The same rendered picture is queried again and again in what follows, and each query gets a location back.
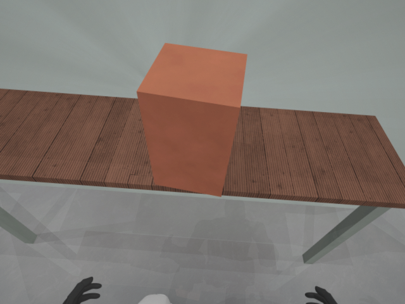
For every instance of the table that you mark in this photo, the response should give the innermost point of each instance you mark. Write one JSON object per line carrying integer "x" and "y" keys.
{"x": 276, "y": 154}

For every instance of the left robot hand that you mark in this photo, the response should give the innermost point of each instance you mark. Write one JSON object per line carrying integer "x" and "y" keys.
{"x": 77, "y": 296}

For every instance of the carton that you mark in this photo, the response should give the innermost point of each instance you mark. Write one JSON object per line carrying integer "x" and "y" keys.
{"x": 189, "y": 103}

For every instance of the right robot hand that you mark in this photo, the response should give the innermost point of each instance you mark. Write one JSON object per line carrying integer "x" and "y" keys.
{"x": 322, "y": 295}

